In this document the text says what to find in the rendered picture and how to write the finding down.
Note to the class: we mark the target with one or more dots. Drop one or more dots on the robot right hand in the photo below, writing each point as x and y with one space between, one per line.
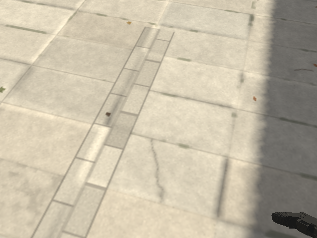
301 221

